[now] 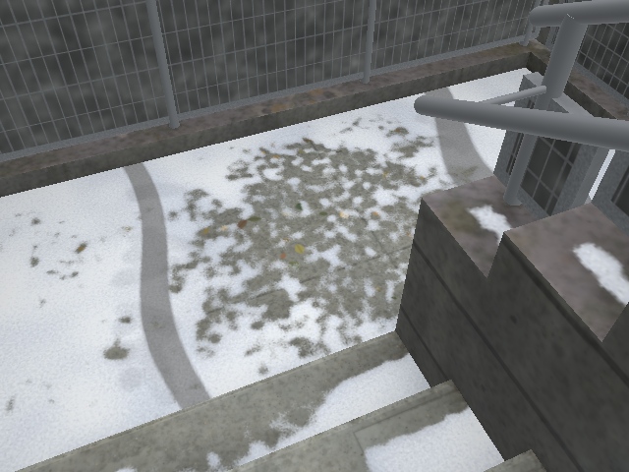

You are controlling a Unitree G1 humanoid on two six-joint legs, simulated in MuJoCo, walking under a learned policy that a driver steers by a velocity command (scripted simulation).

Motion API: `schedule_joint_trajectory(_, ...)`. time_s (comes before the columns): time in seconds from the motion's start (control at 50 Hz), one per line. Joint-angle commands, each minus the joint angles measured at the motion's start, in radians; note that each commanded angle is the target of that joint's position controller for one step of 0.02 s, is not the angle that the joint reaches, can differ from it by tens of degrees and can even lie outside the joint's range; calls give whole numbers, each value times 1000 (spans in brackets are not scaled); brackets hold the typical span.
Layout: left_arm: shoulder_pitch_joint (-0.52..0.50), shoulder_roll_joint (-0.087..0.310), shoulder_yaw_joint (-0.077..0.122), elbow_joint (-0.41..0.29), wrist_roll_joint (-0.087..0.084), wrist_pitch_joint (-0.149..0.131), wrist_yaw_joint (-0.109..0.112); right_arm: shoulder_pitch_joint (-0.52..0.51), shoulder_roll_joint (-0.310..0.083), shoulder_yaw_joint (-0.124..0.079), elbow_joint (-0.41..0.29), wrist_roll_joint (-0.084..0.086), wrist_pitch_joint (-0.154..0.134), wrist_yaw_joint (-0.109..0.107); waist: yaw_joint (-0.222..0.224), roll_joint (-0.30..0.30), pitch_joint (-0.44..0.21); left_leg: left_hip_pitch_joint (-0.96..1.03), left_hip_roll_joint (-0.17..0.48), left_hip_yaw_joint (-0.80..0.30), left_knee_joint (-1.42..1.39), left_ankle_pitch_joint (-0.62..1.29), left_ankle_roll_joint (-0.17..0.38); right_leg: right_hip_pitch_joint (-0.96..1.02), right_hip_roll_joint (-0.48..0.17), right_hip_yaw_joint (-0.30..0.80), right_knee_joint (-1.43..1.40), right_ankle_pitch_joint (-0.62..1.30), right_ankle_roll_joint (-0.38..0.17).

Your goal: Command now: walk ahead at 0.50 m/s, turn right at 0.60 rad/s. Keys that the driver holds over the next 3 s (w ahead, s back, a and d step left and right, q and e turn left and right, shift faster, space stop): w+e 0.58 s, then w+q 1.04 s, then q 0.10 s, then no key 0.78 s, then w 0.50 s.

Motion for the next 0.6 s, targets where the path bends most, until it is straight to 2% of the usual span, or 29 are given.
schedule_joint_trajectory(0.02, -145, 37, 16, -68, 2, -28, -1, 101, -83, -14, -10, -28, -19, -5, -44, 111, 127, 175, 275, -310, -140, 399, 80, -259, -17, 16, -108, 58, -11)
schedule_joint_trajectory(0.04, -207, 33, 15, -87, 6, -32, 8, 128, -94, -17, -2, -42, -26, -11, -74, 123, 138, 224, 295, -321, -132, 452, 86, -318, -15, 1, -122, 11, -3)
schedule_joint_trajectory(0.06, -266, 28, 13, -107, 8, -38, 14, 173, -97, -19, 12, -44, -30, -20, -101, 135, 158, 264, 317, -340, -126, 481, 90, -380, -23, -2, -124, -40, 0)
schedule_joint_trajectory(0.08, -301, 18, 9, -122, 15, -46, 14, 213, -69, -9, 35, -38, -32, -23, -107, 112, 177, 294, 329, -343, -113, 521, 98, -408, -31, 8, -141, -72, -1)
schedule_joint_trajectory(0.1, -339, 14, 2, -137, 14, -64, 3, 193, -46, -2, 38, -41, -35, -27, -98, 66, 198, 262, 319, -293, -95, 469, 87, -358, -45, 5, -280, 34, 5)
schedule_joint_trajectory(0.12, -333, 2, -7, -135, -3, -68, -13, 131, -55, -1, 13, -47, -35, -23, -89, 46, 198, 124, 292, -216, -102, 402, 73, -172, -37, -96, -411, 159, 5)
schedule_joint_trajectory(0.14, -324, -15, -17, -131, -24, -77, -35, 62, -36, 7, -1, -29, -35, -16, -74, 12, 189, -77, 254, -118, -113, 283, 38, 127, -40, -174, -524, 349, 16)
schedule_joint_trajectory(0.16, -323, -49, -30, -125, -42, -79, -52, 20, -47, 13, 2, -15, -38, -17, -71, 31, 178, -210, 247, -106, -131, 180, 34, 328, -22, -220, -545, 403, 27)
schedule_joint_trajectory(0.2, -277, -13, -29, -86, -40, -50, -50, -5, -90, 4, 13, -10, -26, -22, -71, 77, 218, -94, 257, -92, -63, 290, 41, 318, -34, -220, -611, 290, 26)
schedule_joint_trajectory(0.22, -213, -5, -27, -54, -34, -45, -39, 27, -83, 0, 39, -22, -11, -24, -71, 67, 198, 30, 246, -63, 47, 536, 48, 308, -43, -209, -678, 239, -7)
schedule_joint_trajectory(0.24, -97, 16, -20, -13, -29, -43, -17, 66, -88, 1, 61, -33, 6, -28, -30, 83, 137, 134, 232, -55, 213, 721, 52, 376, -33, -215, -741, 199, -27)
schedule_joint_trajectory(0.26, 40, 56, -4, 35, -15, -53, 2, 72, -97, -3, 80, -33, 18, -31, 33, 69, 71, 109, 222, -61, 408, 789, 54, 550, -14, -232, -766, 175, -38)
schedule_joint_trajectory(0.28, 204, 125, 24, 87, -1, -56, 9, 40, -107, -8, 69, -26, 30, -34, 136, 51, -1, -44, 201, -46, 677, 649, 47, 816, -21, -208, -772, 129, -54)
schedule_joint_trajectory(0.3, 244, 178, 48, 109, 2, -48, 16, 48, -83, -25, 75, -22, 31, -33, 162, -84, -46, -279, 87, 2, 1089, -70, 10, 1019, -85, -107, -697, 151, -92)
schedule_joint_trajectory(0.32, 292, 226, 43, 97, 3, -57, 14, 115, -44, -25, 19, 21, 22, -36, 95, -163, -184, -623, 84, -100, 1290, -361, -15, 1331, -262, 41, -282, 723, -159)
schedule_joint_trajectory(0.34, 340, 200, 35, 83, -46, -62, 6, 30, -97, -27, -53, 23, 15, -25, 162, -89, -337, -703, 115, -206, 1169, -214, -35, 1367, -338, 198, -384, 515, -257)
schedule_joint_trajectory(0.36, 306, 230, 37, 65, -19, -52, 21, -60, -114, -36, -82, 11, 43, -36, 147, 14, -212, -791, 47, -152, 1138, -103, -71, 1179, -454, 495, -683, 296, -300)
schedule_joint_trajectory(0.38, 218, 169, 28, 40, -32, -45, 32, -107, -114, -33, -73, -35, 79, -47, 81, 154, -97, -745, 81, -147, 1091, -20, -73, 1021, -437, 485, -768, 91, -247)
schedule_joint_trajectory(0.4, 164, 161, 16, 22, -59, -72, 50, -108, -88, -23, -93, -62, 89, -38, 45, 73, -90, -666, 104, -220, 906, 175, -74, 877, -405, 428, -705, 216, -226)
schedule_joint_trajectory(0.42, 75, 142, 18, 31, -102, -84, 70, -184, -63, -5, -137, -20, 83, -16, -19, -100, -66, -476, 149, -244, 671, 181, -86, 626, -211, 131, -733, 151, -222)
schedule_joint_trajectory(0.44, 77, 85, 3, 33, -82, -103, 66, -188, -35, 2, -134, -20, 94, -3, -12, -113, -78, -415, 125, -267, 582, 191, -101, 545, -191, 207, -790, -249, -228)
schedule_joint_trajectory(0.46, 92, 83, -1, 32, -69, -109, 70, -247, -79, -10, -145, -27, 97, -2, 7, -53, -77, -399, 117, -263, 518, 221, -118, 543, -167, 267, -826, -353, -217)
schedule_joint_trajectory(0.48, -53, 99, 1, -37, -62, -67, 62, -279, -132, -24, -153, 6, 111, -35, -8, -107, -62, -313, 60, -182, 409, 216, -124, 425, -49, 78, -708, 124, -221)
schedule_joint_trajectory(0.5, -79, 97, -5, -56, -54, -59, 50, -277, -119, -22, -155, 27, 106, -53, -28, -102, -88, -202, 3, -115, 405, 345, -126, 349, -8, 11, -640, 412, -201)
schedule_joint_trajectory(0.52, 60, 115, 6, -13, -67, -74, 70, -303, -97, -15, -189, -3, 85, -47, -13, -41, -104, -303, 0, -156, 449, 533, -120, 486, -56, 70, -560, 705, -143)
schedule_joint_trajectory(0.54, 154, 123, 8, 4, -77, -75, 77, -310, -100, -14, -195, -2, 78, -45, 11, -20, -149, -364, 19, -189, 429, 548, -118, 559, -74, 106, -547, 721, -104)
schedule_joint_trajectory(0.56, 209, 114, 11, 18, -81, -78, 81, -331, -114, -20, -198, -17, 76, -36, 45, -26, -162, -462, 49, -260, 463, 579, -120, 654, -94, 168, -518, 547, -86)
schedule_joint_trajectory(0.58, 221, 121, 16, 12, -87, -79, 82, -363, -116, -22, -211, -24, 81, -30, 57, -26, -146, -535, 51, -279, 525, 545, -131, 683, -107, 232, -499, 482, -93)
schedule_joint_trajectory(0.6, 207, 113, 18, 14, -76, -69, 81, -387, -116, -17, -225, -21, 93, -26, 45, 12, -110, -547, 52, -263, 481, 582, -129, 627, -90, 213, -499, 330, -97)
